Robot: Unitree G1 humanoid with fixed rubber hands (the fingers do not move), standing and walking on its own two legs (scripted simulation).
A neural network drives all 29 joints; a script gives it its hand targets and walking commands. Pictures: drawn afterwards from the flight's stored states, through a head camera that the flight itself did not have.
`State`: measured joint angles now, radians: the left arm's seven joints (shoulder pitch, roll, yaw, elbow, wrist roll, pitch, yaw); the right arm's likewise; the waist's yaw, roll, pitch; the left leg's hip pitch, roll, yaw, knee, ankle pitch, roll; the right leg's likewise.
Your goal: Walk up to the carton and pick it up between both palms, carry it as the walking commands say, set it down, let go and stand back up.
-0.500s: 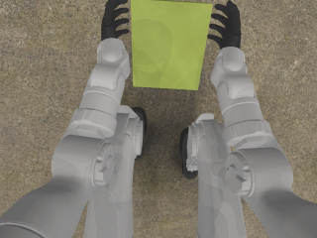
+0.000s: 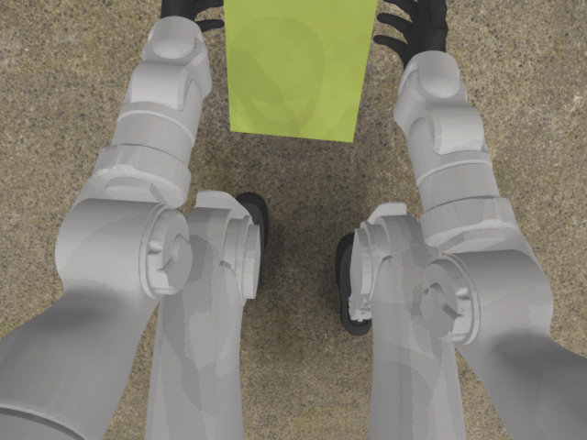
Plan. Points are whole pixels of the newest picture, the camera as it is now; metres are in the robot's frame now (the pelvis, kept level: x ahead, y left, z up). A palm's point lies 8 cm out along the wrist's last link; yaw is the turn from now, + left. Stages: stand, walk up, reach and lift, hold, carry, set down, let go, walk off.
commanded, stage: set down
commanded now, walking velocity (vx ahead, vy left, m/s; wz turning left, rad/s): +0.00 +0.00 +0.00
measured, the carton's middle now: (300, 46) +0.53 +0.04 -0.29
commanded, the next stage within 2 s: none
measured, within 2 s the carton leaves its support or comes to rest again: rests again in 0.98 s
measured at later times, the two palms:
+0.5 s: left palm out of the picture +0.56 +0.16 -0.22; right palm (427, 23) +0.55 -0.10 -0.21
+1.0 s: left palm out of the picture +0.57 +0.16 -0.22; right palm (429, 23) +0.55 -0.11 -0.22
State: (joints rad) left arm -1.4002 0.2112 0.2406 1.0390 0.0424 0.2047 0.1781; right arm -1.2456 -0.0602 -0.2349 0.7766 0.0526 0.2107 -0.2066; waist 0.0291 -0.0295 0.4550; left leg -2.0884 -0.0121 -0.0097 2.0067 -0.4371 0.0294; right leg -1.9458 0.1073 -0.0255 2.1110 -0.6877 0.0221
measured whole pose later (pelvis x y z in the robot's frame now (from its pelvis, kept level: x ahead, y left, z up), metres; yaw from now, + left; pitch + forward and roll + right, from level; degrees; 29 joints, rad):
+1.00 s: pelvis +0.02 +0.00 -0.03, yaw -2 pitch +38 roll -2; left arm -1.54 0.26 0.30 1.10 0.11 0.15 0.06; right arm -1.36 -0.09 -0.34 0.82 -0.02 0.17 -0.09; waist 0.03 -0.03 0.41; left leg -2.27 -0.01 -0.02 2.10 -0.48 0.02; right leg -2.13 0.14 -0.03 2.20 -0.73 0.02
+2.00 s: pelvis +0.03 -0.01 -0.03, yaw -2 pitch +40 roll -1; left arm -1.54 0.26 0.41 1.12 0.18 0.09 0.00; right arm -1.37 -0.09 -0.34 0.84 -0.04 0.12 -0.04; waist 0.03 -0.03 0.39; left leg -2.29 0.01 -0.02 2.10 -0.51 0.01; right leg -2.17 0.16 -0.02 2.20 -0.74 0.02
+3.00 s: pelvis +0.00 +0.00 -0.02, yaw -1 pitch +29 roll -1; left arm -1.39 0.42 0.18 0.84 -0.20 0.24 0.12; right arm -1.36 -0.22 -0.11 0.68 0.17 0.28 -0.21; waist 0.03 -0.02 0.53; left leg -2.13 0.00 0.01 2.08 -0.45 0.02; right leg -2.01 0.15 0.01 2.19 -0.69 0.04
